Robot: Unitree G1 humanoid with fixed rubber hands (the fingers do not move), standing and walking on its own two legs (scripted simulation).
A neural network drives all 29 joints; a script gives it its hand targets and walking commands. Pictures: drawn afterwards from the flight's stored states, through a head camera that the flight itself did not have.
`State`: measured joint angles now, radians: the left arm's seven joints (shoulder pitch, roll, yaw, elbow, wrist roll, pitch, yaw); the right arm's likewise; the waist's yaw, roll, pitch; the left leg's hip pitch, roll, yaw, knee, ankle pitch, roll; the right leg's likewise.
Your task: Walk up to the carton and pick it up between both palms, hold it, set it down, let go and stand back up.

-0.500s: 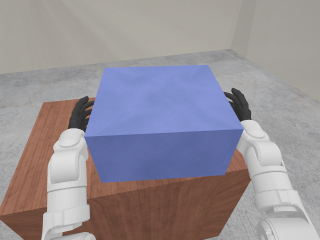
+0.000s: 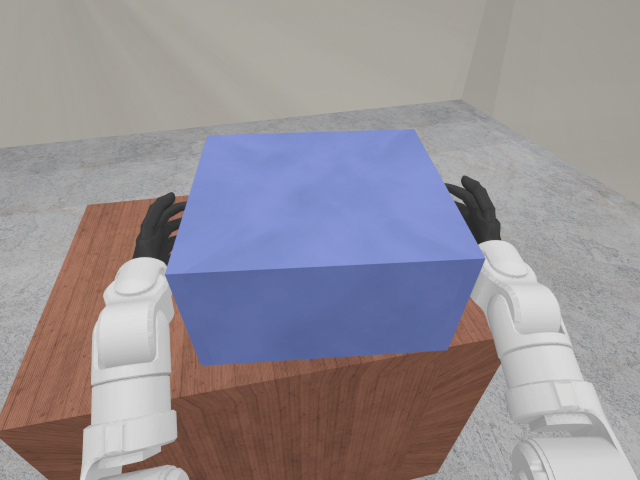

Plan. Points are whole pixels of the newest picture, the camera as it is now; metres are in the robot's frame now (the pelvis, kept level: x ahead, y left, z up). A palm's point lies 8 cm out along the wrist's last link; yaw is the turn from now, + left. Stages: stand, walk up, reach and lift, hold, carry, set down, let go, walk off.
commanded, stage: hold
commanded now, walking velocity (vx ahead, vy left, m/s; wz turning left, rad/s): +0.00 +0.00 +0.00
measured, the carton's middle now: (318, 235) +0.39 +0.01 +0.16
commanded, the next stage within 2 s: set down in 1.36 s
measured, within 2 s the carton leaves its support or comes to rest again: neither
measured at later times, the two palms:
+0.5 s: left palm (158, 252) +0.34 +0.21 +0.17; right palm (475, 243) +0.35 -0.18 +0.17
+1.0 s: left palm (159, 251) +0.34 +0.20 +0.17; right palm (478, 243) +0.35 -0.18 +0.17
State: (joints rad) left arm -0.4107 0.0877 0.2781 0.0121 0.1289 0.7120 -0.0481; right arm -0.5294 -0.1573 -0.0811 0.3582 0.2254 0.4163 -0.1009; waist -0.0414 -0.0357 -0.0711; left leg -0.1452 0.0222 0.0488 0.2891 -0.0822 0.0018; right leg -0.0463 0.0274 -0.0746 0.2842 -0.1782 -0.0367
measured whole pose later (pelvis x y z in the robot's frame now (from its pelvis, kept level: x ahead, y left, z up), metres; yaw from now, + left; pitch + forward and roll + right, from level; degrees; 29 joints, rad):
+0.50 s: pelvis +0.01 +0.01 +0.00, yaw -1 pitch -3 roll +0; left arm -0.42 0.08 0.29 0.00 0.14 0.73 -0.05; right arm -0.53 -0.16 -0.08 0.38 0.24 0.40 -0.10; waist -0.06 -0.04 -0.06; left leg -0.14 0.02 0.06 0.29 -0.10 0.01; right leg -0.04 0.02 -0.06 0.27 -0.18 -0.02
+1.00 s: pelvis +0.00 +0.00 +0.00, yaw -1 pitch -3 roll +0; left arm -0.44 0.07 0.31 0.02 0.14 0.73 -0.06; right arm -0.54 -0.15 -0.09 0.38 0.21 0.41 -0.09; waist -0.05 -0.03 -0.06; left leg -0.14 0.02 0.06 0.28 -0.08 0.01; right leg -0.04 0.02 -0.06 0.27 -0.18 -0.03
